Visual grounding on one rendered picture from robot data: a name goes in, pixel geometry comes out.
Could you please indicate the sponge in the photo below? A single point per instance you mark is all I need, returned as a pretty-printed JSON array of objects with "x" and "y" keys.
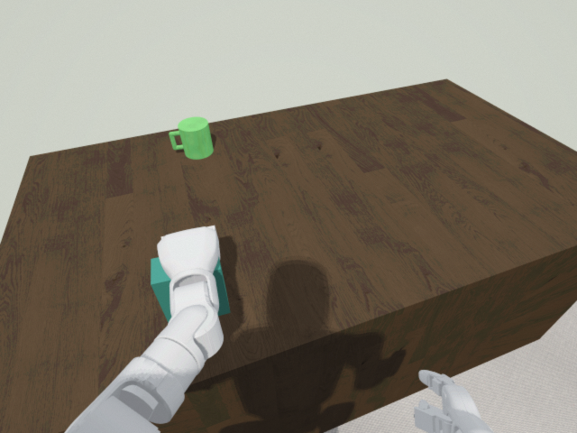
[{"x": 160, "y": 284}]

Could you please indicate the robot left hand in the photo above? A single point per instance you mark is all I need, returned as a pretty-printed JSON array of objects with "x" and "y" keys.
[{"x": 196, "y": 248}]

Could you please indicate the table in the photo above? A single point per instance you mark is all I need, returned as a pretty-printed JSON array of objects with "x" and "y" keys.
[{"x": 362, "y": 239}]

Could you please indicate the robot left upper arm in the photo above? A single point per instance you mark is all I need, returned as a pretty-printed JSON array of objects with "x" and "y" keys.
[{"x": 113, "y": 416}]

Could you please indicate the robot left forearm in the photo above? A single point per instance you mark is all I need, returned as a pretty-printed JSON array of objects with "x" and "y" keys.
[{"x": 154, "y": 384}]

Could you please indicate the robot right hand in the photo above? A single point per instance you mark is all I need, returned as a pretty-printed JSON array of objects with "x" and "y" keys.
[{"x": 456, "y": 401}]

